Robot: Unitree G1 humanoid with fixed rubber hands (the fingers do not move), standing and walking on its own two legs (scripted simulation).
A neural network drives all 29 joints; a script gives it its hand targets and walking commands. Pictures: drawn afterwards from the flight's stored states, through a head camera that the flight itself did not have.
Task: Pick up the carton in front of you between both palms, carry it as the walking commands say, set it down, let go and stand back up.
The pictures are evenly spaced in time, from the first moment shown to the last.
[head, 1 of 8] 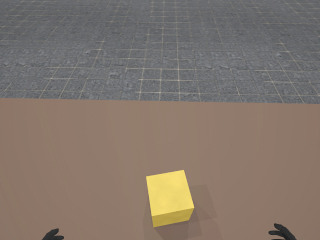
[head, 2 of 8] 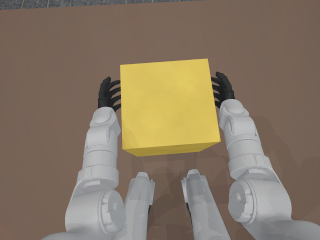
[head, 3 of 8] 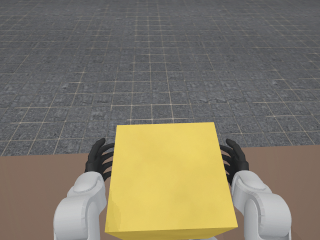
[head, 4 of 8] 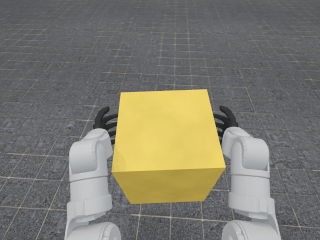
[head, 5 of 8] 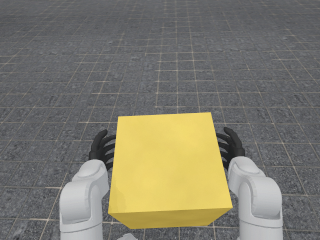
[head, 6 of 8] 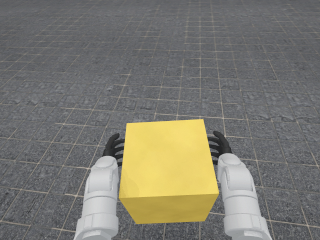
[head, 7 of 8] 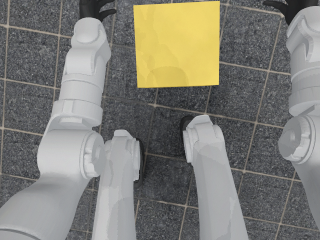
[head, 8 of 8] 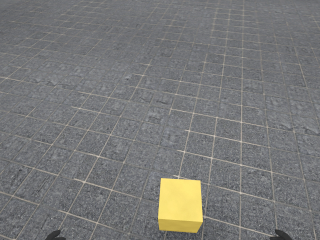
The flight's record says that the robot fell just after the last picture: no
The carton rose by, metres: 0.69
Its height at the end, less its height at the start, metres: -0.10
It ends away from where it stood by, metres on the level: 3.11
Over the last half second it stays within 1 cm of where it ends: yes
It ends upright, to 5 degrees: yes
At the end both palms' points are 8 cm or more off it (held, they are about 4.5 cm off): yes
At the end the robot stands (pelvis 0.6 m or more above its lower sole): yes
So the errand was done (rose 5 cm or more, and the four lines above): yes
